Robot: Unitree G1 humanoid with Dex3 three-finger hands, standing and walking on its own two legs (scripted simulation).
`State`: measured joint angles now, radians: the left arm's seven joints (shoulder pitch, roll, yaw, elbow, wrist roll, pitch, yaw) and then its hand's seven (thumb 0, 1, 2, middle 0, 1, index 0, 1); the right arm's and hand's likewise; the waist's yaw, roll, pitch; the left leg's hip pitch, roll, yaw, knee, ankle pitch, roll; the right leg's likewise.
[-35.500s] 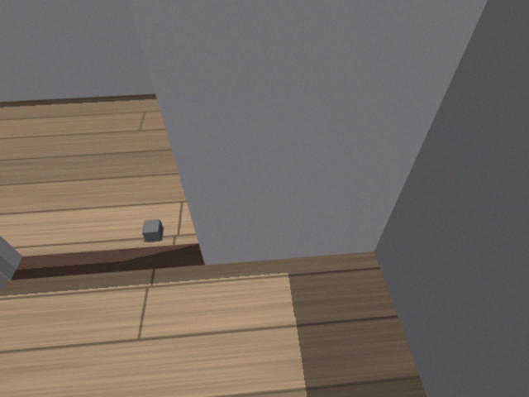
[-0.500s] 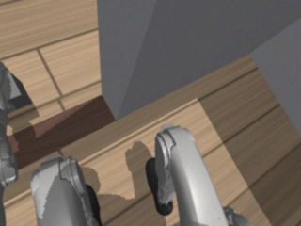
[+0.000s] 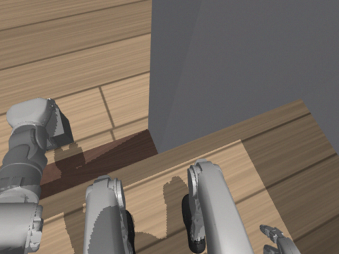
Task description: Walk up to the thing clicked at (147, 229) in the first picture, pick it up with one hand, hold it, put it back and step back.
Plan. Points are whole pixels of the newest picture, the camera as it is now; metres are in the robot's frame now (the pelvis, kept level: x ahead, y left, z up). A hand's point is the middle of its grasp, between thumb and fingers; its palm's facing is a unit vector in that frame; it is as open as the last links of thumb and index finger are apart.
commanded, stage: lift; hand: left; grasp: from above
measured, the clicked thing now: (52, 130) +0.46 +0.26 -0.15
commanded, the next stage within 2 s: hold in 1.08 s
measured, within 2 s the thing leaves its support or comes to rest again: neither
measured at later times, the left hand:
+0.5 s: hand out of the picture +0.39 +0.25 +0.10, palm faces -0.43 -0.16 -0.89, open 9.9 cm
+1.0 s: hand out of the picture +0.39 +0.23 +0.20, palm faces -0.43 -0.16 -0.89, open 9.9 cm
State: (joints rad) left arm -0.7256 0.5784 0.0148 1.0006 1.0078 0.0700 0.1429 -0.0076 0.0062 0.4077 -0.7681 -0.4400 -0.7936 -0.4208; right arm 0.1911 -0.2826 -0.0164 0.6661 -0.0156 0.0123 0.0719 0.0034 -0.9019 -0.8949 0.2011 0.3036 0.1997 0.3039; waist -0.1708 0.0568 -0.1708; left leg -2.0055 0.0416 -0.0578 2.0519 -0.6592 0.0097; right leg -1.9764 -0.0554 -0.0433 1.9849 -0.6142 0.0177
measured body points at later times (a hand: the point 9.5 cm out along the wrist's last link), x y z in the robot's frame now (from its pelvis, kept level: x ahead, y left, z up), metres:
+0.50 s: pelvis +0.03 +0.00 +0.19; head +0.14 +0.00 +0.63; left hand +0.41 +0.25 +0.15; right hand +0.13 -0.27 +0.06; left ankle +0.08 +0.12 -0.41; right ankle +0.10 -0.13 -0.41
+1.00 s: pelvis +0.07 +0.00 +0.29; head +0.14 -0.01 +0.73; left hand +0.41 +0.24 +0.25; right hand +0.15 -0.27 +0.16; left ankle +0.08 +0.12 -0.41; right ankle +0.10 -0.13 -0.41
